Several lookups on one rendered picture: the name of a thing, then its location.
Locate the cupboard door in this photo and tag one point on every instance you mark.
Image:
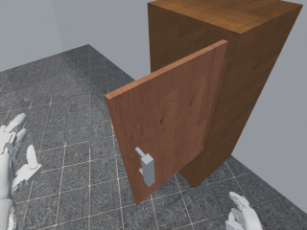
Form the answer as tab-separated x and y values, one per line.
165	114

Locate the robot left forearm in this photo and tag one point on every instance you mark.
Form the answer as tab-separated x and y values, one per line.
8	220

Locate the robot left hand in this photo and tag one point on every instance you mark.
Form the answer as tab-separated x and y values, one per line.
11	139

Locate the robot right hand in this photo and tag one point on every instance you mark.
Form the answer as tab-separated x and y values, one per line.
247	218

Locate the handle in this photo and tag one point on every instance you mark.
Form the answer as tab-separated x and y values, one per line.
147	164

